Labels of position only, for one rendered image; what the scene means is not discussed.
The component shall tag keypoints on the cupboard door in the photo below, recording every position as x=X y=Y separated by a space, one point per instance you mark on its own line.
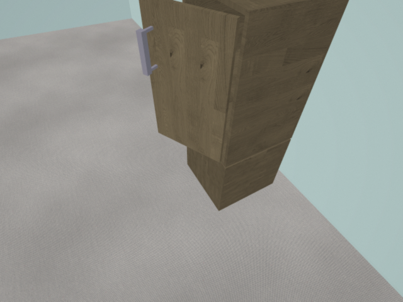
x=195 y=49

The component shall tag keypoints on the handle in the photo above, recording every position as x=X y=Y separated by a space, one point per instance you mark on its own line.
x=144 y=50

